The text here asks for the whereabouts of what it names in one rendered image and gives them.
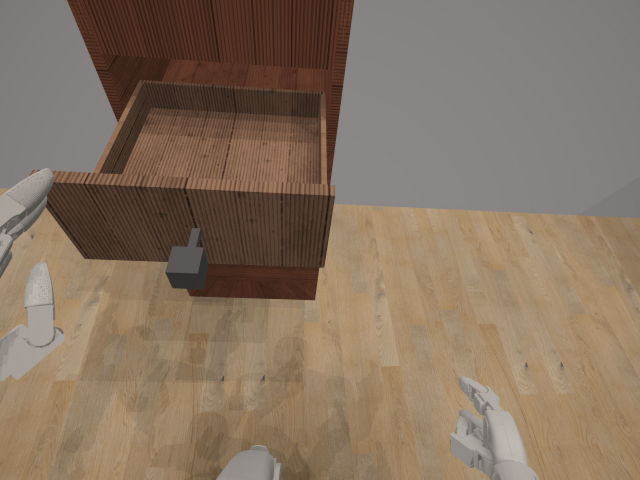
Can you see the right robot hand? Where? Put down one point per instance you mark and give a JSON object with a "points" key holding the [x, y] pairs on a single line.
{"points": [[483, 444]]}

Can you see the handle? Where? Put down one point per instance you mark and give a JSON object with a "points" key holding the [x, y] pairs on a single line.
{"points": [[187, 266]]}

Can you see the drawer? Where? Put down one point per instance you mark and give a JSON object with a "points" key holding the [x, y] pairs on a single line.
{"points": [[247, 165]]}

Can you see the cabinet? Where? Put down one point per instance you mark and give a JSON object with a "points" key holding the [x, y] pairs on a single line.
{"points": [[280, 44]]}

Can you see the robot left thigh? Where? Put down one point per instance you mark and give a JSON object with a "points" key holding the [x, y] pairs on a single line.
{"points": [[251, 465]]}

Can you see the left robot hand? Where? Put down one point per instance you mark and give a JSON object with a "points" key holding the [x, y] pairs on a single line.
{"points": [[22, 348]]}

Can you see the robot left shin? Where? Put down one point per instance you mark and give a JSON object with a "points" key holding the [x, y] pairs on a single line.
{"points": [[259, 447]]}

